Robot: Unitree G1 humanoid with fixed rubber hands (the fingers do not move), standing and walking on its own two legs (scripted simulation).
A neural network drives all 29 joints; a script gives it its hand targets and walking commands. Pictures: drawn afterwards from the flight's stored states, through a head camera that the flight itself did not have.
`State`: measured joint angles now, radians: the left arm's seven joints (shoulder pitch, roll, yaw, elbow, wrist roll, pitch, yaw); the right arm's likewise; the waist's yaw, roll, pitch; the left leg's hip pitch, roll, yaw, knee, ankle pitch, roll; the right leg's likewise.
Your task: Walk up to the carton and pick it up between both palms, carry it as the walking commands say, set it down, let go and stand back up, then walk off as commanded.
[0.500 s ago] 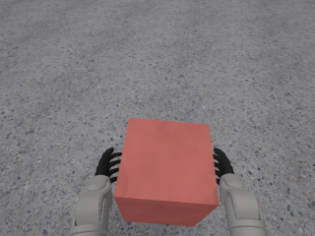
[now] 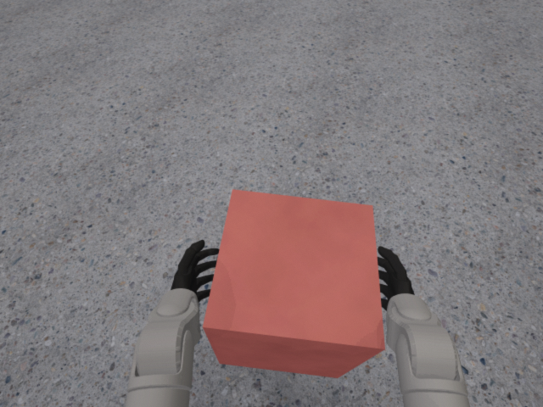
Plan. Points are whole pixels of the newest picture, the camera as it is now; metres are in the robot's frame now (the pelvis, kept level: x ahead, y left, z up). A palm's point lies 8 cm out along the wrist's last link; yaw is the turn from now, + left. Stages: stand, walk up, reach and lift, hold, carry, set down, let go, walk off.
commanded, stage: carry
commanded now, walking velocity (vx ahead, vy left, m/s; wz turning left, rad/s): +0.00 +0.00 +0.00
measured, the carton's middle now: (289, 291) +0.31 -0.01 -0.04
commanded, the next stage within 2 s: none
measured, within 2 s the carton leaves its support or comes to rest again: neither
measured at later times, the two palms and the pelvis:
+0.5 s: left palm (209, 163) +0.55 +0.14 +0.02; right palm (364, 160) +0.54 -0.16 +0.01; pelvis +0.27 -0.01 +0.00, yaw +2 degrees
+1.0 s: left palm (222, 55) +0.84 +0.13 +0.08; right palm (349, 42) +0.86 -0.17 +0.09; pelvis +0.60 -0.04 +0.03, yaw +2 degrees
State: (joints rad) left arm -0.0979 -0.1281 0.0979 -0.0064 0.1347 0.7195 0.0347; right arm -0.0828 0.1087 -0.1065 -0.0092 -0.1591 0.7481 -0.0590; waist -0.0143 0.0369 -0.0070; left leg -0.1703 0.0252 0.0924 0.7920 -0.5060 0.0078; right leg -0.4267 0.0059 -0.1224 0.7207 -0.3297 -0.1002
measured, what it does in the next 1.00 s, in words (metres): walks ahead: left foot, then right foot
